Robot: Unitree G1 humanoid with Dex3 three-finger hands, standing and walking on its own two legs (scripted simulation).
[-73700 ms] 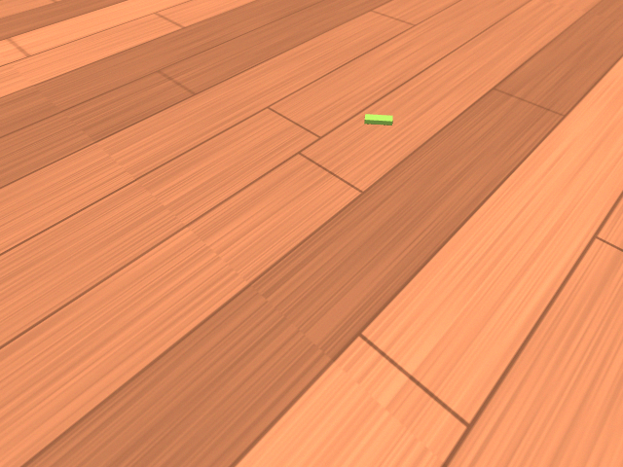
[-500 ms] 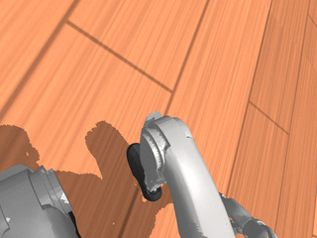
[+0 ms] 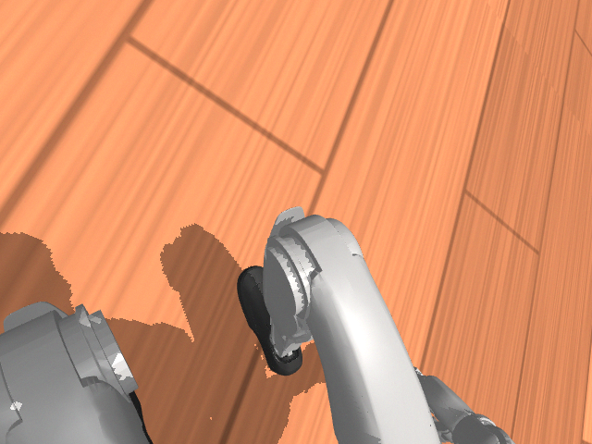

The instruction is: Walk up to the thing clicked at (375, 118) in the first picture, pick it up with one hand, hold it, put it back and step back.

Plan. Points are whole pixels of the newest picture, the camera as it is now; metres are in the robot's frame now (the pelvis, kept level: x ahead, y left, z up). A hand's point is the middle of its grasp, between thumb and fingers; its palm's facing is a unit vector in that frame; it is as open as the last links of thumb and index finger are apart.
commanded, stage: settle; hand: left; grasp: from above
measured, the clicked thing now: out of the picture +0.48 +0.33 -0.29
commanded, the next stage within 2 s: lift in 0.74 s
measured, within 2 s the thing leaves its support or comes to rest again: leaves its support in 0.10 s
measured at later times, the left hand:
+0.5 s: hand out of the picture +0.47 +0.35 -0.18, palm faces -0.47 -0.04 -0.88, open 8.3 cm
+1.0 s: hand out of the picture +0.47 +0.35 -0.11, palm faces -0.46 -0.04 -0.89, open 8.3 cm
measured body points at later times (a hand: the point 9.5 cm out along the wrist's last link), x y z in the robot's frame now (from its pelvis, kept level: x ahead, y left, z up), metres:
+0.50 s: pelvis +0.00 +0.00 +0.02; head +0.26 +0.14 +0.35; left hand +0.49 +0.35 -0.13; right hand +0.08 -0.27 -0.04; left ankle +0.05 +0.12 -0.27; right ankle +0.14 -0.14 -0.27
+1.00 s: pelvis -0.01 +0.00 +0.04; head +0.23 +0.13 +0.40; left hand +0.48 +0.35 -0.06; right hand +0.08 -0.27 -0.03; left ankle +0.05 +0.12 -0.27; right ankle +0.14 -0.14 -0.27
